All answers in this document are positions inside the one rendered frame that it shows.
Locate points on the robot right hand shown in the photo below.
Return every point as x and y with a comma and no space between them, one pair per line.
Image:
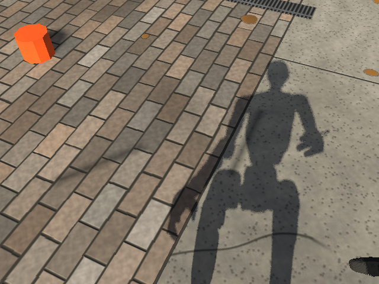
365,265

